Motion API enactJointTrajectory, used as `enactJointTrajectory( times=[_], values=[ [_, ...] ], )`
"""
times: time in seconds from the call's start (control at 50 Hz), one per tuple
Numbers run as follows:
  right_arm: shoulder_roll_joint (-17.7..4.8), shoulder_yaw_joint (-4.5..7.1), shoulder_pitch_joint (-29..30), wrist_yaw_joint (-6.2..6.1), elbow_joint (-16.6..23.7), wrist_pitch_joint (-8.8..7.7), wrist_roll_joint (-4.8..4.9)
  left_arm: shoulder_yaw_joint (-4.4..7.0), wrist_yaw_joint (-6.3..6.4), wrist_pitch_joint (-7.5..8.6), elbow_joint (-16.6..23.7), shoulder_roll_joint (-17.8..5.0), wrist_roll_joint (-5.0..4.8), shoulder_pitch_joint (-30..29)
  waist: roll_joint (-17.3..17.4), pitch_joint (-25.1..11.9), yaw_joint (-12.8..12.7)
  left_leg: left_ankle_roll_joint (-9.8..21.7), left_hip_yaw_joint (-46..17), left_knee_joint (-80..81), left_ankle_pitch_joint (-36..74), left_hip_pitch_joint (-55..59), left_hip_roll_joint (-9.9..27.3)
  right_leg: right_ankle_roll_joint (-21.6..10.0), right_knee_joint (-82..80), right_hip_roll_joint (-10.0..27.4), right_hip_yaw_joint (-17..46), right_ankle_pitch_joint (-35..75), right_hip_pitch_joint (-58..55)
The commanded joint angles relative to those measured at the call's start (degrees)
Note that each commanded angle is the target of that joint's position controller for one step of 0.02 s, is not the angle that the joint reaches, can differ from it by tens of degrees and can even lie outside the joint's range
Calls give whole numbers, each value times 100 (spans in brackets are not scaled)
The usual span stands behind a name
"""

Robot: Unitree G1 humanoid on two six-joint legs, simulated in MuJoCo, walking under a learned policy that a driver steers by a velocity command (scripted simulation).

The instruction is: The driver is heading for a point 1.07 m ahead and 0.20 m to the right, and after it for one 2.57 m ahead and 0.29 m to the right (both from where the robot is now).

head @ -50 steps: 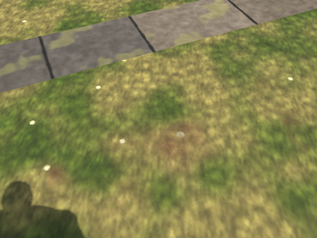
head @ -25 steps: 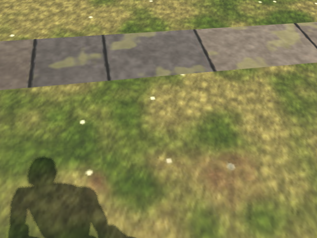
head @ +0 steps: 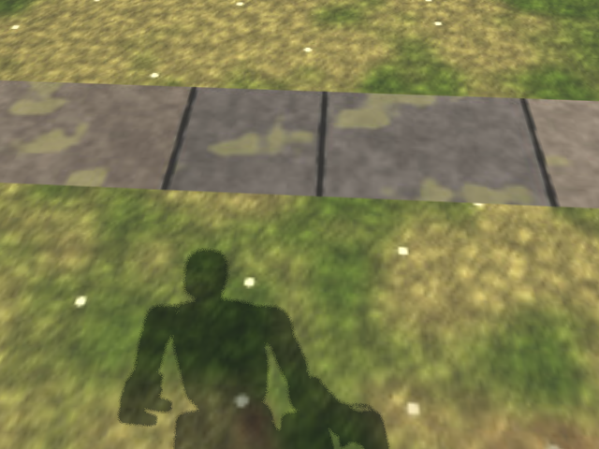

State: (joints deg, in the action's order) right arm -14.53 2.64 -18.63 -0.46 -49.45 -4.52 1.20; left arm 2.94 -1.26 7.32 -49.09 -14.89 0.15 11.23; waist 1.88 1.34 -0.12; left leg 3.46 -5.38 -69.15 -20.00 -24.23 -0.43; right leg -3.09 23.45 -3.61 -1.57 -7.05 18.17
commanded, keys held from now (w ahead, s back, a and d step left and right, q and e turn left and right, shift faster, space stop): w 0.20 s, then w+e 0.80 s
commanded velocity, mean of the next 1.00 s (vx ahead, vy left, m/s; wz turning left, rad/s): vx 0.50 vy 0.00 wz -0.29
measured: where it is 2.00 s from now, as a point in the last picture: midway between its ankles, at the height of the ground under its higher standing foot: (370, 333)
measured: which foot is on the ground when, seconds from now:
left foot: up 0.00-0.34, down 0.36-0.90, up 0.92-1.00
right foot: down 0.00-0.36, up 0.38-0.88, down 0.90-1.00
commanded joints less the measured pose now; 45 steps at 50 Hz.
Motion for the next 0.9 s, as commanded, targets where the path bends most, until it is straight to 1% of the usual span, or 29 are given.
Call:
enactJointTrajectory(
  times=[0.02, 0.04, 0.08, 0.12, 0.18, 0.22, 0.24, 0.28, 0.3, 0.32, 0.34, 0.36, 0.38, 0.4, 0.42, 0.44, 0.46, 0.48, 0.52, 0.58, 0.64, 0.68, 0.74, 0.8, 0.82, 0.84, 0.86, 0.88, 0.9],
  values=[
    [-269, 80, -165, -1, 390, -56, -37, 44, -30, 59, 164, -383, 20, 101, -536, -236, 118, -6, -62, 218, 371, -1000, 689, -1078, -1510, 1554, 1800, 59, -798],
    [-202, 55, -104, -6, 431, -39, -47, 62, -28, 69, 94, -468, -6, 210, -544, -160, 120, -48, 12, 453, 450, -1076, 747, -1135, -1608, 1555, 1621, 262, -707],
    [-196, 17, 323, -19, 627, -45, -109, 111, 6, 62, 8, -692, -29, 390, -477, -24, 45, -160, 118, 1106, 848, -1336, 833, -1205, -1751, 1592, 1382, 556, -675],
    [-181, -20, 767, -1, 771, -73, -127, 129, 45, 13, -43, -790, -61, 539, -440, 9, -79, -208, 207, 1906, 1494, -1376, 824, -1112, -1775, 1506, 1105, 709, -757],
    [-156, -59, 1378, 57, 921, -112, -78, 119, 69, -56, -142, -880, -127, 815, -499, 80, -288, -259, 443, 2978, 2223, -992, 604, -901, -1669, 1326, 702, 788, -763],
    [-198, -63, 1769, 104, 1059, -128, -33, 107, 65, -102, -255, -906, -168, 1116, -529, 154, -443, -282, 490, 3342, 2300, -842, 502, -869, -1549, 1420, 779, 644, -905],
    [-234, -55, 1921, 129, 1141, -143, -14, 97, 67, -134, -301, -895, -184, 1220, -538, 203, -462, -261, 459, 3515, 2217, -830, 462, -848, -1456, 1499, 888, 578, -1043],
    [-372, -12, 2015, 183, 1246, -199, 2, 107, 89, -203, -333, -946, -190, 1265, -588, 223, -373, -168, 404, 3855, 1873, -693, 375, -767, -1203, 1668, 1124, 520, -1341],
    [-471, 28, 1884, 196, 1236, -232, -3, 128, 105, -243, -328, -1015, -187, 1222, -629, 167, -244, -121, 410, 4015, 1705, -429, 318, -711, -1022, 1726, 1223, 599, -1420],
    [-584, 92, 1556, 192, 1157, -257, -16, 135, 118, -279, -303, -1061, -182, 1125, -648, 12, -3, -54, 493, 4194, 1589, 109, 215, -621, -658, 1661, 1204, 972, -1391],
    [-832, 227, 811, 151, 940, -272, -37, 92, 120, -290, -265, -960, -146, 1084, -565, -436, 351, 82, 525, 4290, 1509, 1187, 171, -473, 183, 1365, 1010, 1553, -1178],
    [-1270, 370, -283, 84, 762, -276, -131, -29, 110, -263, -82, -651, -40, 946, -124, -1285, 827, 444, -343, 4160, 1507, 2809, 1084, -234, 1863, 968, 688, 835, -238],
    [-1798, 490, -782, 77, 653, -192, -215, -233, 108, -155, 22, 102, -73, 1644, 1458, -2083, 598, 1210, -2611, 4548, 1058, 4724, 2526, 131, 3916, 132, 188, -1962, 1893],
    [-1263, 378, -911, 95, 610, -180, -197, -118, 110, -83, -90, -390, -239, 1667, 1279, -2202, 704, 1338, -3479, 5037, 327, 4557, 2576, 126, 4874, 284, 897, -2545, 2501],
    [-921, 270, -482, 99, 667, -204, -143, 14, 126, -80, 29, -799, -332, 1197, 828, -1359, 631, 1067, -2590, 5108, 425, 3856, 2387, 69, 5112, 547, 934, -2062, 2808],
    [-710, 195, -8, 116, 723, -217, -128, 35, 155, -116, 87, -768, -287, 895, 507, -952, 462, 890, -1823, 5254, 806, 3115, 2119, 86, 4970, 797, 809, -1548, 2643],
    [-516, 143, 342, 141, 723, -226, -128, 62, 174, -177, 116, -691, -212, 737, 390, -595, 307, 788, -1267, 5488, 1095, 2503, 1869, 116, 4692, 941, 786, -1205, 2456],
    [-413, 118, 536, 152, 697, -251, -156, 91, 168, -261, 123, -591, -191, 777, 482, -396, 132, 695, -797, 5715, 1299, 2072, 1682, 128, 4481, 1075, 801, -952, 2178],
    [-432, 157, 611, 149, 593, -308, -183, 76, 129, -398, 167, -333, -207, 826, 421, -240, -18, 707, -240, 5981, 1846, 1677, 1575, 156, 4371, 1110, 743, -666, 1935],
    [-596, 235, 479, 75, 417, -332, -211, 100, 112, -492, 366, -264, -171, 561, 173, -67, -62, 764, 342, 6100, 2484, 1708, 1613, 207, 3967, 1113, 849, -119, 2301],
    [-729, 273, 407, 4, 305, -284, -209, 90, 32, -480, 560, -222, -147, 109, 132, 73, 28, 678, 861, 6181, 2473, 1815, 1536, 214, 2990, 1067, 746, 680, 2362],
    [-838, 297, 319, -31, 256, -252, -183, 58, -50, -464, 720, -180, -123, -332, 78, 200, 180, 616, 1144, 6208, 2421, 1879, 1531, 175, 2390, 1032, 494, 1051, 2265],
    [-960, 334, 21, -61, 127, -164, -122, 22, -158, -456, 1016, -150, -126, -940, 9, 399, 401, 566, 1376, 6110, 2436, 2340, 1675, 68, 1829, 996, 221, 992, 2395],
    [-1063, 371, -121, -59, 34, -38, -46, 37, -255, -460, 1283, -209, -147, -1261, 66, 456, 428, 448, 1565, 5741, 2985, 2881, 1809, -116, 1510, 882, -56, 381, 2396],
    [-1138, 387, -69, -66, 45, -1, -32, 66, -278, -466, 1343, -265, -150, -1235, 139, 374, 343, 387, 1665, 5477, 3734, 2957, 1811, -213, 1441, 749, -216, 101, 2148],
    [-1235, 411, -16, -83, 69, 34, -16, 116, -285, -481, 1371, -356, -147, -1097, 268, 190, 211, 326, 1751, 5089, 4759, 3006, 1800, -322, 1441, 547, -407, -199, 1756],
    [-1320, 433, 37, -104, 95, 80, -2, 200, -276, -499, 1324, -496, -154, -717, 392, -91, -33, 265, 1830, 4459, 5717, 2999, 1762, -448, 1447, 299, -578, -478, 1177],
    [-1357, 435, 149, -121, 127, 130, 19, 349, -247, -503, 1141, -736, -174, 81, 354, -509, -502, 142, 1966, 3382, 6136, 2739, 1598, -632, 1120, 14, -682, -322, 91],
    [-1280, 392, 138, -146, 203, 114, -16, 573, -140, -537, 877, -1172, -164, 1069, 69, -1025, -951, -108, 1990, 1853, 5165, 1636, 1361, -882, 862, 74, -191, -58, -1644]
  ],
)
